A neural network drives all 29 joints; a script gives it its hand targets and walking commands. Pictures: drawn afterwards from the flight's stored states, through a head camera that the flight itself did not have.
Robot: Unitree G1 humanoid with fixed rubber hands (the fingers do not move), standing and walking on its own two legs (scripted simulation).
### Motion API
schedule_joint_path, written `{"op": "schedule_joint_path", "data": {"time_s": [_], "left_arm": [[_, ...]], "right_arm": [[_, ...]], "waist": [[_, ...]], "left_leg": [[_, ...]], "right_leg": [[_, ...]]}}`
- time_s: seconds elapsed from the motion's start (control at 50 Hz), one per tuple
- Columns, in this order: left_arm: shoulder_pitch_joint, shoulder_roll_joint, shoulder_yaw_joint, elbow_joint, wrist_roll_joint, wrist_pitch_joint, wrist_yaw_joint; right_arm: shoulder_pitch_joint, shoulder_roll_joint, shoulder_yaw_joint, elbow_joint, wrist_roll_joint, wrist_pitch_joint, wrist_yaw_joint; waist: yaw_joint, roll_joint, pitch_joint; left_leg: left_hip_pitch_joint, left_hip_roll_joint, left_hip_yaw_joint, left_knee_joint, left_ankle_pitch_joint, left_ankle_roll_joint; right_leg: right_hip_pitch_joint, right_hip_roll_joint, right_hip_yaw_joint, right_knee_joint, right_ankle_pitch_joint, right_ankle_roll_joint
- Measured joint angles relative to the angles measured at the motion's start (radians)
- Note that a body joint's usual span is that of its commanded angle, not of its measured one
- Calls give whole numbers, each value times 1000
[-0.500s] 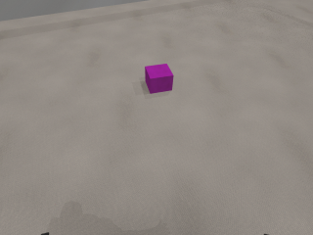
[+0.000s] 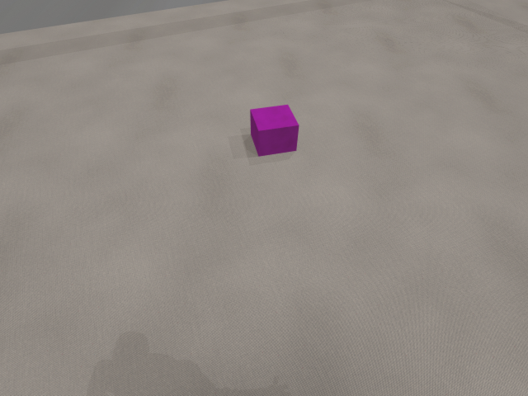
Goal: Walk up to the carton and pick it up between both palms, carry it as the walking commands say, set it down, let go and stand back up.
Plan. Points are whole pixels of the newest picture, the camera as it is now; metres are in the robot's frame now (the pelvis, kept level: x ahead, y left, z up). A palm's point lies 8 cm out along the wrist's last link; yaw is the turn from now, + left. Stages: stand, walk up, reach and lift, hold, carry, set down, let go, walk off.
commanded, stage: walk up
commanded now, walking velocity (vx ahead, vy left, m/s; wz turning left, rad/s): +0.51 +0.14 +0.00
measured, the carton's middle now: (273, 130) +1.65 -0.01 -0.68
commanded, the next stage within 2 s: none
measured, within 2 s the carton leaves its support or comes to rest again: neither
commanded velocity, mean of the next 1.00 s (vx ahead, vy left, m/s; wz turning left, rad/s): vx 0.50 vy -0.04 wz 0.00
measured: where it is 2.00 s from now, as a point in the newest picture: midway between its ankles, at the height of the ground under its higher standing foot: (272, 236)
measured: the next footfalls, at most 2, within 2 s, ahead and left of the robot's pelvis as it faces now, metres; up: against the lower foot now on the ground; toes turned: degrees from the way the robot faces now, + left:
left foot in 0.34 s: +0.28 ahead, +0.18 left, +0.00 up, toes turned +10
right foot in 0.82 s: +0.52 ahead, -0.13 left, +0.00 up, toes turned -8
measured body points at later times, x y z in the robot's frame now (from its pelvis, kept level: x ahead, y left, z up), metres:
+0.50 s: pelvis +0.22 +0.06 +0.00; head +0.25 +0.09 +0.45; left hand +0.22 +0.32 -0.16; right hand +0.28 -0.21 -0.13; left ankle +0.24 +0.17 -0.74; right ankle +0.14 -0.09 -0.64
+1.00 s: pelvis +0.47 -0.03 +0.00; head +0.50 -0.05 +0.45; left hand +0.50 +0.24 -0.12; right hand +0.51 -0.28 -0.16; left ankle +0.43 +0.13 -0.64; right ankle +0.48 -0.13 -0.74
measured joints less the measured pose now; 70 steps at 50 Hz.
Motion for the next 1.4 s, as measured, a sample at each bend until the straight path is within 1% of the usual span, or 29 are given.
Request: {"op": "schedule_joint_path", "data": {"time_s": [0.06, 0.12, 0.16, 0.2, 0.3, 0.34, 0.38, 0.42, 0.44, 0.48, 0.56, 0.66, 0.72, 0.78, 0.8, 0.82, 0.84, 0.86, 0.9, 0.94, 1.04, 1.14, 1.2, 1.26, 1.3, 1.32, 1.34, 1.36, 1.4], "left_arm": [[125, -42, -1, 34, -1, -12, 16], [216, -69, 2, 57, -11, -31, 18], [257, -83, 1, 66, -12, -39, 19], [285, -95, 0, 74, -13, -43, 18], [310, -110, -5, 91, -15, -36, 18], [312, -117, -7, 95, -23, -32, 23], [261, -115, 5, 94, -23, -23, 26], [200, -103, 19, 78, -19, -19, 25], [169, -96, 24, 67, -16, -19, 22], [107, -85, 31, 42, -9, -11, 11], [-4, -76, 30, -5, 4, 17, -13], [-109, -83, 17, -49, 6, 34, -46], [-158, -92, 12, -72, 1, 30, -57], [-186, -105, 9, -87, 6, 10, -50], [-188, -105, 10, -91, 8, -1, -44], [-189, -103, 15, -92, 12, -16, -35], [-186, -105, 23, -88, 17, -30, -25], [-168, -107, 24, -81, 15, -38, -17], [-106, -110, 19, -56, 9, -42, -7], [-39, -115, 23, -24, 3, -46, -1], [111, -123, 20, 30, -2, -63, 6], [224, -145, 13, 60, -4, -63, 16], [259, -158, 9, 76, -5, -60, 21], [277, -154, 7, 95, -10, -53, 23], [286, -147, 6, 107, -17, -47, 25], [291, -147, 4, 111, -19, -44, 25], [273, -143, 3, 115, -20, -39, 26], [247, -139, 9, 111, -17, -35, 26], [190, -121, 24, 96, -12, -30, 23]], "right_arm": [[-9, 18, 0, -30, -3, -10, 18], [-26, 38, 0, -55, 0, -18, 41], [-45, 52, 2, -66, 6, -14, 51], [-73, 69, 8, -78, 15, -12, 56], [-147, 122, 20, -113, 25, -28, 49], [-154, 126, 18, -120, 16, -52, 36], [-136, 133, 14, -115, 5, -68, 13], [-85, 132, 15, -88, 10, -72, -2], [-53, 131, 11, -69, 12, -73, -7], [13, 126, 2, -34, 16, -76, -11], [144, 121, -6, 5, 20, -88, -12], [248, 136, -10, 18, 14, -91, -16], [275, 142, -16, 20, 11, -91, -18], [291, 136, -16, 31, 9, -88, -14], [297, 136, -14, 36, 7, -86, -13], [300, 137, -11, 39, 3, -83, -12], [284, 135, -6, 38, 4, -78, -12], [260, 133, -5, 33, 6, -74, -12], [209, 124, -10, 17, 11, -71, -13], [159, 114, -18, 0, 10, -68, -6], [57, 105, -23, -44, 3, -33, 22], [-41, 113, -16, -83, 8, -15, 45], [-102, 126, -9, -106, 15, -16, 53], [-153, 148, 2, -128, 19, -32, 51], [-166, 156, 6, -135, 14, -52, 41], [-166, 153, 6, -135, 7, -67, 33], [-163, 155, 2, -131, 0, -79, 24], [-149, 154, 3, -126, -2, -84, 16], [-93, 150, 6, -99, 3, -88, 4]], "waist": [[25, 8, -9], [45, 11, -2], [57, 13, 8], [62, 12, 21], [61, -9, 45], [57, -8, 46], [46, -27, 60], [33, -44, 64], [22, -52, 62], [-6, -62, 56], [-52, -60, 41], [-98, -51, 40], [-119, -41, 46], [-123, -16, 41], [-121, -12, 35], [-117, -7, 32], [-105, 5, 38], [-97, 12, 40], [-83, 24, 35], [-61, 36, 32], [0, 38, 28], [46, 23, 34], [65, 16, 40], [68, 0, 40], [65, -12, 33], [61, -11, 28], [49, -23, 34], [42, -29, 40], [26, -43, 47]], "left_leg": [[-138, -4, 7, 283, 92, -12], [-231, 16, 28, 343, 189, -36], [-274, 26, 38, 305, 219, -45], [-291, 31, 50, 199, 245, -42], [-231, 22, 125, -73, 236, -10], [-168, 14, 153, -135, 246, 17], [-183, 13, 158, -55, 220, 54], [-142, 20, 161, -58, 180, 61], [-109, 20, 161, -85, 178, 54], [-45, 17, 156, -146, 181, 47], [61, 25, 140, -240, 176, 35], [179, 44, 136, -324, 151, 2], [243, 57, 141, -361, 126, -25], [279, 79, 149, -332, 60, -53], [273, 88, 146, -283, 19, -54], [240, 103, 135, -184, -32, -40], [180, 109, 99, -25, -75, -21], [106, 94, 54, 150, -90, -5], [-23, 60, 14, 404, -37, 13], [-119, 58, 28, 495, 57, 16], [-282, 66, 62, 449, 204, 11], [-340, 65, 77, 236, 305, -12], [-326, 59, 91, 77, 337, -19], [-274, 50, 117, -58, 312, -7], [-209, 42, 144, -122, 272, 6], [-178, 38, 148, -139, 272, 27], [-189, 30, 151, -93, 263, 52], [-193, 29, 153, -53, 233, 66], [-154, 32, 156, -52, 189, 71]], "right_leg": [[48, -2, 21, -54, -8, -1], [123, -21, 30, -146, 6, 14], [165, -37, 27, -186, 4, 24], [206, -52, 19, -214, -8, 35], [272, -79, -9, -191, -99, 72], [235, -87, -7, -37, -186, 67], [84, -73, 60, 330, -225, 35], [-63, -44, 97, 612, -172, 12], [-122, -43, 96, 684, -126, 8], [-217, -55, 84, 734, -45, 13], [-350, -78, 63, 671, 70, 39], [-392, -94, 43, 401, 173, 58], [-363, -90, 29, 229, 181, 55], [-300, -79, -22, 125, 132, 44], [-263, -73, -43, 89, 113, 35], [-243, -65, -54, 75, 140, 14], [-258, -55, -59, 126, 135, -5], [-262, -50, -60, 164, 100, -17], [-222, -45, -60, 157, 48, -23], [-154, -41, -61, 90, 66, -16], [-10, -37, -55, -40, 41, -8], [112, -45, -45, -141, 24, 15], [180, -52, -44, -190, 5, 36], [237, -59, -53, -205, -38, 61], [246, -69, -52, -142, -106, 76], [219, -77, -48, -46, -158, 70], [160, -89, -24, 114, -201, 53], [80, -79, 20, 299, -215, 40], [-64, -54, 70, 582, -172, 23]]}}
